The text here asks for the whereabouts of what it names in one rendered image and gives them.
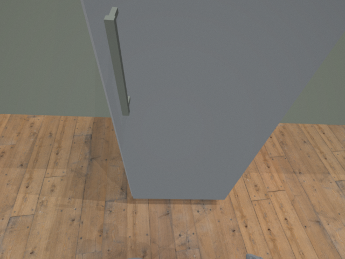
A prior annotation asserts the fridge door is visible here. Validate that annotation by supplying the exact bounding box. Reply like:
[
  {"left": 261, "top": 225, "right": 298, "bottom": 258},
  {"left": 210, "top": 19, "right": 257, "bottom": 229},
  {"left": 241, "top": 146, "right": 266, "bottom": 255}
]
[{"left": 83, "top": 0, "right": 345, "bottom": 200}]

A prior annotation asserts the handle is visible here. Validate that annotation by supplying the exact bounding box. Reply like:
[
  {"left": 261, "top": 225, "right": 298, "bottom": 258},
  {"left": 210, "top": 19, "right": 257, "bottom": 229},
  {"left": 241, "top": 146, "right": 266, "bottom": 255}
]
[{"left": 104, "top": 7, "right": 130, "bottom": 116}]

